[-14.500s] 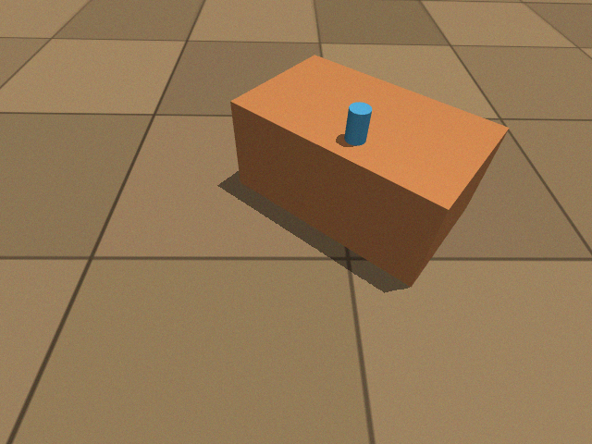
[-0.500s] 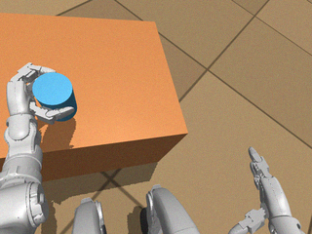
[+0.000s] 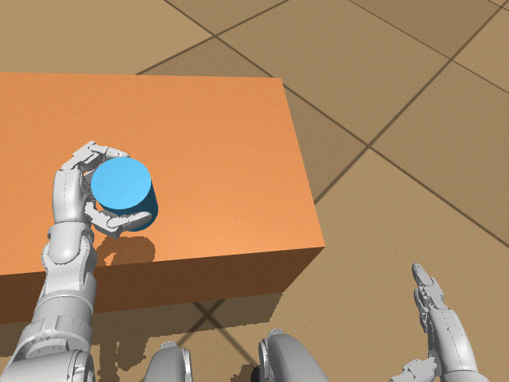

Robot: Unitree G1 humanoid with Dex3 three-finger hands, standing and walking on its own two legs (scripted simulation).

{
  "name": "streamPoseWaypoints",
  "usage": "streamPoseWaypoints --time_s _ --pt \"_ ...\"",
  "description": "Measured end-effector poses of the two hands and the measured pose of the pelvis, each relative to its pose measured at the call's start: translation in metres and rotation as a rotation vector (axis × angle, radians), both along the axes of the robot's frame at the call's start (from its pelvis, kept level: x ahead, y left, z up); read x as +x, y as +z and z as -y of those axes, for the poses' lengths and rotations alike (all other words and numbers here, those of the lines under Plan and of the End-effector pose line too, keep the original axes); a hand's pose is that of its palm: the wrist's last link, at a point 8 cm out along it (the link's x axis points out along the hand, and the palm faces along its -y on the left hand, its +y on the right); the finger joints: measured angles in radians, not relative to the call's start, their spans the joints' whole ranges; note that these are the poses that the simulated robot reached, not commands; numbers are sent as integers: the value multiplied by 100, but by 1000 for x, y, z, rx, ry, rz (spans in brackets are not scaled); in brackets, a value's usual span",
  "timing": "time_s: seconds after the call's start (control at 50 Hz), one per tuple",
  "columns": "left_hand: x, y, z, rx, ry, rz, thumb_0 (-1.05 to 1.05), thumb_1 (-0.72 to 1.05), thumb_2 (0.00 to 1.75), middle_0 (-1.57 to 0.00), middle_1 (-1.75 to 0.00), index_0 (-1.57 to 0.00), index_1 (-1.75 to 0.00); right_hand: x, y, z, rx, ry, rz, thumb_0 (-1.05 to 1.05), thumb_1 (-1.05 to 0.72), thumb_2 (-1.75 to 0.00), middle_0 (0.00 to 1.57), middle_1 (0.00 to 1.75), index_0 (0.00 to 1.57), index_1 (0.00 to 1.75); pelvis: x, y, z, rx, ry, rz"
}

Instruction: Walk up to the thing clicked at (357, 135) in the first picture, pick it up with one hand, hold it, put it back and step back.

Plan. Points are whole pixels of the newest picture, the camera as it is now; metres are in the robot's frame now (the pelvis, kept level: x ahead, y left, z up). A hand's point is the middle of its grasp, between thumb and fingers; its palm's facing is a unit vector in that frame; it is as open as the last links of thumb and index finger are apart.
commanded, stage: lift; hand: left
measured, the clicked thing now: (129, 197) +0.43 +0.15 -0.01
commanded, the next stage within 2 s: hold in 0.84 s
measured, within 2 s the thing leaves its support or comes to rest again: neither
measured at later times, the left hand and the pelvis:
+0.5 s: hand (103, 205) +0.37 +0.16 +0.07, palm faces +0.05 -1.00 -0.01, open 11.1 cm; pelvis +0.01 +0.00 +0.04, yaw +1 degrees
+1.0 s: hand (91, 205) +0.36 +0.17 +0.10, palm faces +0.05 -1.00 -0.01, open 11.1 cm; pelvis +0.02 +0.00 +0.05, yaw +1 degrees
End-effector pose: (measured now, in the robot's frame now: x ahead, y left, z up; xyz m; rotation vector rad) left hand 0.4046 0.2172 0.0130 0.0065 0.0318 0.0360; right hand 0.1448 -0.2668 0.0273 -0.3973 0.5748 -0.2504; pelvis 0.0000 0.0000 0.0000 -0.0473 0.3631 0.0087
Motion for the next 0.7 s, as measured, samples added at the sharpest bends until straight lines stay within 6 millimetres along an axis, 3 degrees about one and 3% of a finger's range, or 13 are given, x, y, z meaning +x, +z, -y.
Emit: streamPoseWaypoints --time_s 0.32,0.7 --pt "-47 41 4 -4 6 -9 -1 -61 92 -64 -104 -76 -114 11 10 -5 72 0 -11 -2 52 -6 6 5 6 6 7 30 1 24 2 100" --pt "-63 69 1 -5 10 3 -1 -61 92 -64 -104 -75 -114 16 10 -10 117 -22 -38 -2 52 -6 6 5 6 6 16 46 -1 34 -3 153"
